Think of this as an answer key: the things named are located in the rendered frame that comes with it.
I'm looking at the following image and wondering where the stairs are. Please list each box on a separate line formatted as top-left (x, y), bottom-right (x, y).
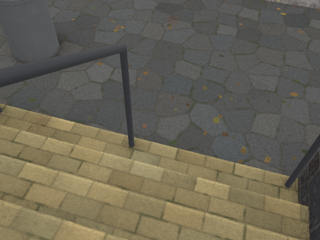
top-left (0, 103), bottom-right (310, 240)

